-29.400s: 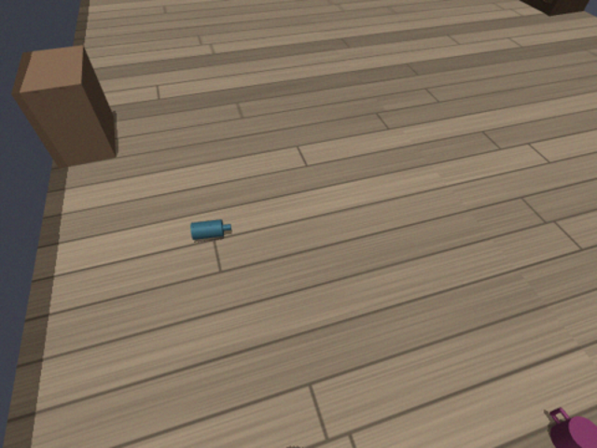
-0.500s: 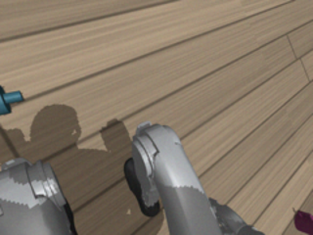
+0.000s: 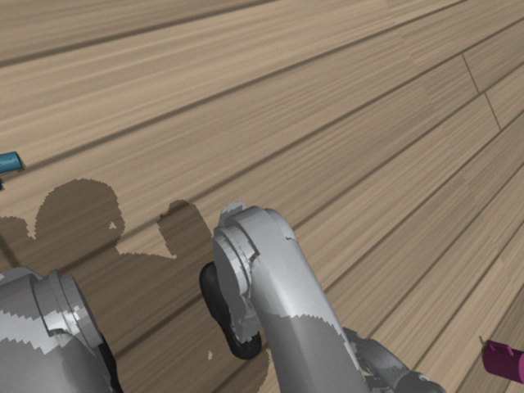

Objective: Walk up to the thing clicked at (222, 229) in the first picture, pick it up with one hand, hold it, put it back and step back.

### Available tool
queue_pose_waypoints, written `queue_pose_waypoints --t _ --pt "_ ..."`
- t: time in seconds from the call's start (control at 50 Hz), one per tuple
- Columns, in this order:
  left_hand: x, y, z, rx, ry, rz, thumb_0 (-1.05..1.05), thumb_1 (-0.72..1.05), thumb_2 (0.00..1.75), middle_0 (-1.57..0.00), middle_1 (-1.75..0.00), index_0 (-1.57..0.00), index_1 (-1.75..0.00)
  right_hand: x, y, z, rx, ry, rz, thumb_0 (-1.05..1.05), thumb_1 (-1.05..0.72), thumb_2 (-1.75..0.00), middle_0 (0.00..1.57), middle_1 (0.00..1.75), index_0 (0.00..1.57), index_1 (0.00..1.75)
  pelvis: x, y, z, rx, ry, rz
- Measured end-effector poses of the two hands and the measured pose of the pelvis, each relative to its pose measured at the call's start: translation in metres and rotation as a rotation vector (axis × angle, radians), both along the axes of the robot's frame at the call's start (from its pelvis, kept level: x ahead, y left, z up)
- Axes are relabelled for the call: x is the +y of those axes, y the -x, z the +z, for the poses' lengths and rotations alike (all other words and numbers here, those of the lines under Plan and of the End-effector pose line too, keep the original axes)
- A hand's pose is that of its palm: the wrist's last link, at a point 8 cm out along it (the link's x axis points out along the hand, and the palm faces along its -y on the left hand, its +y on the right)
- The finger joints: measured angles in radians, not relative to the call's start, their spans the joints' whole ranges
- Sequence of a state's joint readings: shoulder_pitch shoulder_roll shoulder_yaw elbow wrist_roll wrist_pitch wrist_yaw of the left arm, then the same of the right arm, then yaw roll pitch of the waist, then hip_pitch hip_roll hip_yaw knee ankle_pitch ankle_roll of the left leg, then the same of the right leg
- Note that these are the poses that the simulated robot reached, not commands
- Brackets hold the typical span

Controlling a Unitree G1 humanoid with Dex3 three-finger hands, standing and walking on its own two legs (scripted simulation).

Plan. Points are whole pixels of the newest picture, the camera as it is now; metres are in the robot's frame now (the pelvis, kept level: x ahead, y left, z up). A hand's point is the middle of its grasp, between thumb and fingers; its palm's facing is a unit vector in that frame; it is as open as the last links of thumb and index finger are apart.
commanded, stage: open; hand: left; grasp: from above
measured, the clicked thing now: out of the picture +0.45 +0.28 -0.27
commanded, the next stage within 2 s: withdraw in 0.68 s
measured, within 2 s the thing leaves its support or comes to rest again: rests again in 0.02 s
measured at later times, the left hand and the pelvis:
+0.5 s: hand out of the picture +0.44 +0.30 -0.24, palm faces -0.45 -0.14 -0.88, open 13.4 cm; pelvis +0.00 +0.00 +0.00, yaw +0 degrees
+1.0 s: hand out of the picture +0.46 +0.30 -0.22, palm faces -0.35 -0.13 -0.93, open 13.9 cm; pelvis +0.00 +0.00 +0.01, yaw +0 degrees
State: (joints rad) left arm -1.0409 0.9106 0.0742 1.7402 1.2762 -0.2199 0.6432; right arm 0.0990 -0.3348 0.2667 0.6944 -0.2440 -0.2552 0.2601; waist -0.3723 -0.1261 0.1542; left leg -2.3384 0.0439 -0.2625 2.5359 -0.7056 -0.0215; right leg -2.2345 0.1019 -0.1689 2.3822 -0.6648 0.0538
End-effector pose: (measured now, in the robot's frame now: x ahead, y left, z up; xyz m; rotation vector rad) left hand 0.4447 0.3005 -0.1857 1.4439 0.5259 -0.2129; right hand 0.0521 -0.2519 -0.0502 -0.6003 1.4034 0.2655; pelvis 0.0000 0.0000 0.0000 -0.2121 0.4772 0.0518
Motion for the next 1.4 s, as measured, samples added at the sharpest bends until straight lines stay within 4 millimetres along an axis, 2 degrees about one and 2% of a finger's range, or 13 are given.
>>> queue_pose_waypoints --t 0.2,0.52,0.7,0.92,1.02,1.14,1.3,1.4 --pt "0.005 -0.006 0.002 -0.010 -0.014 0.015 -0.01 -0.10 0.64 -0.45 -0.64 -0.46 -0.63 0.000 0.004 0.003 0.007 0.011 -0.007 0.01 -0.90 -0.90 0.20 0.30 0.20 0.30 0.001 0.000 0.000 0.003 0.006 -0.002" --pt "0.007 -0.003 0.000 0.005 -0.002 0.016 0.00 -0.39 0.90 -0.18 -0.89 -0.18 -0.88 -0.001 0.006 0.003 0.023 0.010 -0.013 0.01 -0.90 -0.90 0.20 0.30 0.20 0.30 0.000 -0.001 0.001 0.003 0.004 0.001" --pt "0.006 -0.004 0.000 0.006 -0.005 0.008 0.00 -0.47 0.97 -0.11 -0.97 -0.11 -0.96 -0.001 0.004 0.002 0.015 0.011 -0.011 0.01 -0.90 -0.90 0.20 0.30 0.20 0.30 0.000 0.000 0.001 0.003 0.003 -0.001" --pt "0.003 -0.007 0.004 -0.032 -0.003 0.005 0.00 -0.47 0.97 -0.09 -1.00 -0.09 -0.99 0.000 -0.001 0.004 0.013 0.014 -0.008 0.01 -0.90 -0.90 0.20 0.30 0.20 0.30 0.000 -0.001 0.004 0.012 0.005 -0.001" --pt "0.005 -0.015 0.027 -0.124 -0.017 0.030 0.00 -0.47 0.97 -0.09 -1.00 -0.10 -0.98 0.001 -0.006 0.001 0.005 -0.010 -0.031 0.01 -0.90 -0.89 0.20 0.30 0.20 0.30 -0.001 -0.004 0.006 0.040 0.001 0.003" --pt "0.014 -0.018 0.077 -0.174 -0.076 0.089 0.00 -0.48 0.97 -0.09 -0.99 -0.09 -0.98 0.000 -0.020 -0.007 -0.043 -0.060 -0.105 0.01 -0.90 -0.90 0.20 0.30 0.20 0.30 -0.002 -0.006 0.014 0.085 -0.016 0.016" --pt "0.029 -0.007 0.158 -0.085 -0.103 0.137 0.00 -0.50 0.99 -0.09 -0.99 -0.09 -0.98 0.000 -0.044 -0.005 -0.106 -0.105 -0.196 0.01 -0.91 -0.90 0.20 0.30 0.20 0.30 -0.003 -0.002 0.042 0.113 -0.055 0.054" --pt "0.024 0.005 0.187 0.012 -0.079 0.097 0.00 -0.50 1.00 -0.09 -0.98 -0.08 -0.99 -0.003 -0.051 0.009 -0.125 -0.086 -0.201 0.01 -0.91 -0.90 0.20 0.30 0.20 0.30 -0.006 0.003 0.063 0.111 -0.076 0.075"
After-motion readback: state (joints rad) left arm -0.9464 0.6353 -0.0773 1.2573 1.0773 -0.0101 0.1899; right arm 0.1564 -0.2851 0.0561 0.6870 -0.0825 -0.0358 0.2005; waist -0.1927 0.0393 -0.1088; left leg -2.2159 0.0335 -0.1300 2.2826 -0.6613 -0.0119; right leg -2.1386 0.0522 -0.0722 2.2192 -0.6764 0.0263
